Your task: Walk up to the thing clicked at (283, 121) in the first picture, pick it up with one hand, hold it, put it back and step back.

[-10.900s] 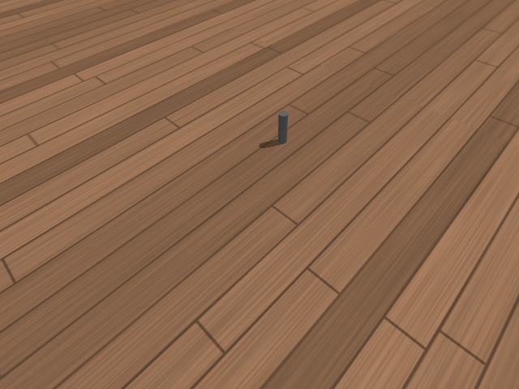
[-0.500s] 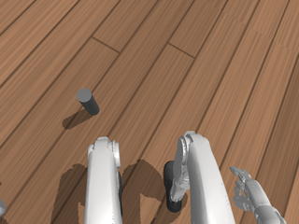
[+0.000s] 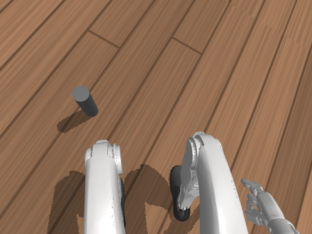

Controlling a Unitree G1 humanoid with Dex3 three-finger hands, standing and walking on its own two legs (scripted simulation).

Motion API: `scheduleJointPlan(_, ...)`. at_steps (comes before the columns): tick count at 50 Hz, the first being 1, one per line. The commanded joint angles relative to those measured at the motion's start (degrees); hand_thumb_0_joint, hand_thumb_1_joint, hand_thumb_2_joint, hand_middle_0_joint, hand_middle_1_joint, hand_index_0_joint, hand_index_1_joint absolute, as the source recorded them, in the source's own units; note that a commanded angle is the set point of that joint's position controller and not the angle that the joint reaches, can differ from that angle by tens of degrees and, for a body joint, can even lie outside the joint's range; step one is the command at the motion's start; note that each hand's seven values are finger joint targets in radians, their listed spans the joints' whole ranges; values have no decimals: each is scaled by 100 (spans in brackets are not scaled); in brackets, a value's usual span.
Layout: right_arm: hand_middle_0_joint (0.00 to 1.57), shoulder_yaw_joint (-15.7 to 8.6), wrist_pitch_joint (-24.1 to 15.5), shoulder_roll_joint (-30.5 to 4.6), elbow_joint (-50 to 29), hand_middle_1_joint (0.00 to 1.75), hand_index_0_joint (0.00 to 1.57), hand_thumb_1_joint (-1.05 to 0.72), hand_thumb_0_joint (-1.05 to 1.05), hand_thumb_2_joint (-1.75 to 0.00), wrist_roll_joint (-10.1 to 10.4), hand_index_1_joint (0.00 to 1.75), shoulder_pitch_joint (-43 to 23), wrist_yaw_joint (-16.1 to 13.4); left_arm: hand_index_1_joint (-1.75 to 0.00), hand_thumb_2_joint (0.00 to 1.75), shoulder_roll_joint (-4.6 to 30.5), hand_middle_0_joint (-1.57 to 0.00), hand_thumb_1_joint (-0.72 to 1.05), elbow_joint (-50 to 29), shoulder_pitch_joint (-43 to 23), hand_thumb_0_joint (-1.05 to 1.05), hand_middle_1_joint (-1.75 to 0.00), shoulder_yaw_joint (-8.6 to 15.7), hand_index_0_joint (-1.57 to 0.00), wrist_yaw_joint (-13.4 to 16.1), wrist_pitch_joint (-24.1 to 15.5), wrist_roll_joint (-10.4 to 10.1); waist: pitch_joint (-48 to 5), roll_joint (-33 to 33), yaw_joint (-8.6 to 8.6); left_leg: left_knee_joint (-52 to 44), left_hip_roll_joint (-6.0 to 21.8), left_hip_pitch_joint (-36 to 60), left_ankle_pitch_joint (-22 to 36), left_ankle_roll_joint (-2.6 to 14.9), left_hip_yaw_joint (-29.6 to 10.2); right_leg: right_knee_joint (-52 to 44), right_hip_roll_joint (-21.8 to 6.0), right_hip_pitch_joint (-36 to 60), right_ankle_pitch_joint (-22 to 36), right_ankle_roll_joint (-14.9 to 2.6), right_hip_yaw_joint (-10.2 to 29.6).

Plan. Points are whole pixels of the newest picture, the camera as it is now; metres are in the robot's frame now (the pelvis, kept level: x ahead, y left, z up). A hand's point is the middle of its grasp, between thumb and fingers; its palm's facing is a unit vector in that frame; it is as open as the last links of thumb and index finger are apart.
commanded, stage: go down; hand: left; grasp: from the side
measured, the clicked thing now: (86, 103) +0.48 +0.22 -0.30
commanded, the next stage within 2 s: approach in 0.24 s
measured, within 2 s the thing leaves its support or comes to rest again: neither
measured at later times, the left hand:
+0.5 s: hand out of the picture +0.42 +0.41 -0.01, palm faces +0.17 -0.99 -0.04, open 17.4 cm
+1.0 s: hand (55, 109) +0.44 +0.30 -0.22, palm faces +0.04 -1.00 +0.04, open 17.6 cm
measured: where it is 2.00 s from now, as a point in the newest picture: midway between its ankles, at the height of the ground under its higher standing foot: (149, 208)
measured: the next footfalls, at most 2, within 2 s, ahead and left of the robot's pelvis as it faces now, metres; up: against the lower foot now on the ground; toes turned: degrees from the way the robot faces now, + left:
none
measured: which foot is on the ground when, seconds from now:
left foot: down 0.00-1.00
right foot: down 0.00-1.00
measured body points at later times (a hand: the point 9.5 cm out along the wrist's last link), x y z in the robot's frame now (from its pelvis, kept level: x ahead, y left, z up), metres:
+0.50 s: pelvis +0.00 +0.00 -0.02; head +0.22 +0.08 +0.37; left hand +0.40 +0.46 +0.00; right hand +0.13 -0.29 -0.11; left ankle +0.08 +0.12 -0.36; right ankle +0.11 -0.13 -0.36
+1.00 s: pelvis -0.01 +0.01 -0.08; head +0.25 +0.14 +0.26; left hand +0.43 +0.36 -0.22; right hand +0.12 -0.27 -0.14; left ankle +0.08 +0.12 -0.36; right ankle +0.11 -0.13 -0.36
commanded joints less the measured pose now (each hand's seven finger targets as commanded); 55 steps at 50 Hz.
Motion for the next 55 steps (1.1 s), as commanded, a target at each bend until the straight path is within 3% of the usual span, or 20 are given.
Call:
scheduleJointPlan(1, 20, -528, -69, -1371, -221, 30, 20, -91, 0, -91, 61, 30, 811, -74, -5, 6, 2530, -5, -53, -1198, -1315, 0, -4, 391, -4, 29, -388, -256, -3578, 1591, 263, -1774, -86, 2808, 646, 27, 21, -1058, 255, 1500, 437, -256, -62)
scheduleJointPlan(7, 20, -503, -34, -1372, -208, 30, 20, -91, 0, -91, 45, 30, 822, -64, -5, 6, 2667, -5, -51, -1060, -1228, 0, -4, 492, -4, 0, -405, -246, -3640, 1477, 263, -1634, -107, 2661, 819, 46, 87, -1014, 269, 1603, 529, -253, -52)
scheduleJointPlan(12, 20, -453, -1, -1412, -164, 30, 20, -91, 0, -91, 26, 30, 859, -47, -6, 7, 2525, -5, -49, -845, -1210, 0, -5, 398, -4, -81, -398, -254, -3491, 1569, 162, -1589, -91, 2735, 922, 20, 25, -942, 265, 1472, 603, -258, -110)
scheduleJointPlan(13, 20, -447, 2, -1418, -193, 30, 20, -91, 0, -91, 25, 30, 835, -45, -5, 7, 2739, -5, -49, -966, -1323, 0, -4, 458, -3, -74, -414, -242, -3510, 1552, 187, -1571, -92, 2612, 812, 30, 43, -918, 271, 1483, 496, -262, -88)
scheduleJointPlan(15, 20, -441, -1, -1438, -203, 30, 20, -91, 0, -91, 24, 30, 826, -49, -6, 7, 2611, -5, -51, -982, -1421, 0, -5, 397, -3, -119, -441, -280, -3474, 1585, 106, -1537, -87, 2668, 763, 33, 19, -926, 271, 1369, 490, -255, -109)
scheduleJointPlan(17, 20, -418, 3, -1434, -173, 30, 20, -92, 0, -91, 15, 30, 837, -50, -13, 13, 2816, -7, -53, -1063, -1477, 0, -9, 482, -3, -115, -476, -291, -3552, 1669, 155, -1524, -82, 2654, 712, 32, 38, -913, 275, 1460, 455, -252, -95)
scheduleJointPlan(18, 20, -404, -3, -1444, -171, 30, 20, -91, 0, -90, 12, 30, 848, -51, -8, 5, 2890, -9, -57, -971, -1449, 0, -6, 547, -6, -128, -488, -284, -3600, 1603, 154, -1457, -90, 2653, 807, 33, 49, -892, 283, 1458, 514, -252, -96)
scheduleJointPlan(24, 20, -225, -64, -1436, -244, 30, 20, -91, 0, -90, -33, 30, 650, 12, -8, 2, 2149, -8, -58, -97, -1276, 0, -6, 242, -6, -260, -836, -539, -2726, 1116, -195, -1160, -65, 1978, 542, 67, -51, -745, 341, 1144, 334, -217, -221)
scheduleJointPlan(28, 20, -68, -119, -1485, -341, 30, 20, -91, 0, -90, -119, 30, 531, 67, -7, 1, 2032, -8, -58, 191, -1432, 0, -6, 195, -6, -275, -1310, -728, -2703, 1009, -316, -821, -50, 1784, 662, 59, -29, -587, 383, 1254, 467, -194, -286)
scheduleJointPlan(29, 20, -35, -128, -1517, -361, 30, 20, -91, 0, -90, -144, 30, 474, 79, -8, 2, 1846, -8, -57, 367, -1401, 0, -6, 61, -6, -264, -1405, -746, -2633, 1012, -374, -770, -33, 1816, 626, 44, -64, -532, 396, 1153, 447, -197, -321)
scheduleJointPlan(37, 20, 322, 60, -1752, -464, 30, 20, -90, 0, -90, -507, 30, 31, 195, -9, 5, 2522, -7, -57, 314, -1545, 0, -7, 237, -4, 174, -2252, -464, -2740, 1925, -354, -560, 94, 2317, 742, -123, -291, 12, 431, 1057, 549, -223, -553)
scheduleJointPlan(39, 20, 402, 148, -1797, -433, 30, 20, -91, 0, -91, -621, 30, -80, 223, -9, 5, 2390, -7, -58, 185, -1436, 0, -8, 176, -5, 250, -2454, -417, -2831, 2284, -380, -488, 128, 2710, 1122, -208, -360, 168, 431, 992, 785, -241, -603)
scheduleJointPlan(41, 20, 465, 227, -1824, -410, 30, 20, -92, 0, -91, -753, 30, -161, 245, -10, 6, 2568, -7, -59, -154, -1483, 0, -8, 291, -4, 355, -2674, -372, -3014, 2574, -383, -324, 158, 2938, 1460, -249, -370, 272, 463, 1059, 963, -242, -649)
scheduleJointPlan(42, 20, 497, 265, -1834, -377, 30, 20, -93, 0, -91, -803, 30, -153, 256, -10, 5, 2512, -7, -60, -297, -1644, 0, -8, 220, -5, 409, -2776, -362, -3033, 2714, -473, -246, 163, 2995, 1549, -257, -366, 290, 471, 1068, 1039, -239, -671)
scheduleJointPlan(44, 20, 575, 324, -1826, -347, 30, 20, -93, 0, -91, -894, 30, -296, 292, -11, 7, 1943, -7, -60, -163, -1478, 0, -9, -83, -5, 476, -2913, -393, -2845, 2776, -606, -187, 183, 3046, 1574, -291, -454, 372, 485, 940, 1039, -243, -759)
scheduleJointPlan(46, 20, 637, 377, -1855, -314, 30, 20, -94, 0, -91, -966, 30, -300, 313, -12, 7, 1773, -7, -58, 104, -1239, 0, -10, -164, -5, 604, -3004, -365, -2753, 2612, -701, -43, 180, 2888, 1674, -289, -484, 398, 513, 1069, 1184, -222, -835)
scheduleJointPlan(49, 20, 741, 445, -1888, -342, 30, 20, -94, 0, -91, -1036, 30, -539, 353, -11, 6, 924, -7, -61, 580, -1135, 0, -10, -792, -5, 755, -3153, -354, -2181, 2303, -963, -2, 202, 2619, 1364, -291, -628, 452, 506, 827, 1070, -204, -961)
scheduleJointPlan(50, 20, 806, 453, -1879, -396, 30, 20, -95, 0, -91, -1057, 30, -585, 380, -8, 1, 903, -7, -61, 739, -1138, 0, -7, -836, -6, 841, -3215, -366, -2068, 2080, -1040, 76, 202, 2380, 1160, -254, -636, 403, 540, 944, 985, -181, -1003)
scheduleJointPlan(52, 20, 905, 488, -1897, -431, 30, 20, -95, 0, -91, -1100, 30, -662, 418, -7, 0, 1193, -8, -61, 813, -1071, 0, -7, -609, -7, 1082, -3398, -409, -2021, 1859, -938, 247, 169, 2047, 1082, -206, -582, 396, 569, 1260, 1059, -135, -1010)
scheduleJointPlan(55, 20, 1085, 527, -1885, -509, 30, 20, -96, 0, -91, -1178, 30, -842, 501, -8, 0, 1097, -8, -61, 769, -1339, 0, -7, -611, -7, 1455, -3713, -454, -1907, 1614, -1056, 374, 159, 1714, 835, -148, -622, 387, 615, 1511, 987, -87, -1049)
